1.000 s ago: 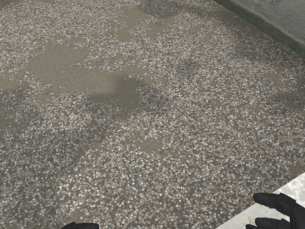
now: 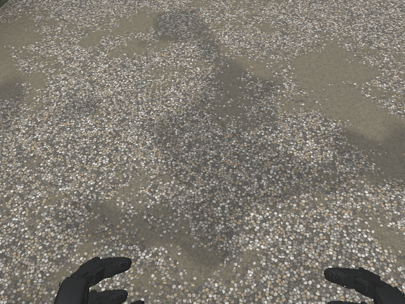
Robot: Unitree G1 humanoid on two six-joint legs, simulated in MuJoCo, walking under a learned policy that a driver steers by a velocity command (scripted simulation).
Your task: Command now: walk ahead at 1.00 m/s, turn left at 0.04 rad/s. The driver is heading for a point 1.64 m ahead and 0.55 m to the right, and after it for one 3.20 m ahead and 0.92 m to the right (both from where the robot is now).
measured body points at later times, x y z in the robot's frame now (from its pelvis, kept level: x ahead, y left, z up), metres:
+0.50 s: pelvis +0.02 -0.01 +0.01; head +0.04 -0.03 +0.46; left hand +0.30 +0.14 -0.04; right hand +0.18 -0.28 -0.06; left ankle +0.04 +0.08 -0.71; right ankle +0.03 -0.13 -0.71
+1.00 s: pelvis -0.02 -0.06 +0.01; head +0.01 -0.09 +0.45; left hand +0.32 -0.07 -0.04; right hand -0.06 -0.35 -0.09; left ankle +0.02 +0.06 -0.71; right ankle -0.01 -0.15 -0.68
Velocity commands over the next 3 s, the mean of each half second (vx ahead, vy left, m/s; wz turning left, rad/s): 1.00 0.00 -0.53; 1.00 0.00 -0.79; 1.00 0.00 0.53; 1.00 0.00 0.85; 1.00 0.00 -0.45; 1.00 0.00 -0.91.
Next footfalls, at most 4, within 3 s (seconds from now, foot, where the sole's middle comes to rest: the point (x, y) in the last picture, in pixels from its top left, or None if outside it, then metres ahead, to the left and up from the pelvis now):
1.06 right None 0.00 -0.21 -0.74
1.56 left None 0.09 0.03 -0.74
1.88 right None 0.05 -0.23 -0.74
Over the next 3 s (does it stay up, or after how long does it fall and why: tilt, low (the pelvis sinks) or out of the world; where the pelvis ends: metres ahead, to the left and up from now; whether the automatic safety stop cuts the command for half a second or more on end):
stays up -0.03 -0.12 -0.01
